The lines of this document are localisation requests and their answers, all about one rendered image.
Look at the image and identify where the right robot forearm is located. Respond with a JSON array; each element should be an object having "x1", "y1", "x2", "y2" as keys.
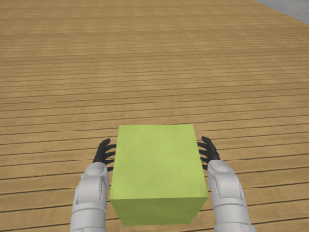
[{"x1": 207, "y1": 159, "x2": 257, "y2": 232}]

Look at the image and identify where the left robot forearm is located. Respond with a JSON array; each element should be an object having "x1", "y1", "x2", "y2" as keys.
[{"x1": 70, "y1": 162, "x2": 109, "y2": 232}]

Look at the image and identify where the carton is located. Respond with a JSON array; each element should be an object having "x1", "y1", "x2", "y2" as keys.
[{"x1": 109, "y1": 124, "x2": 209, "y2": 226}]

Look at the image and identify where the left robot hand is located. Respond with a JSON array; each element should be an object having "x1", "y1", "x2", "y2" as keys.
[{"x1": 92, "y1": 138, "x2": 117, "y2": 172}]

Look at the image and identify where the right robot hand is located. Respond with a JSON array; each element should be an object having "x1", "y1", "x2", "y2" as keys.
[{"x1": 197, "y1": 136, "x2": 221, "y2": 171}]

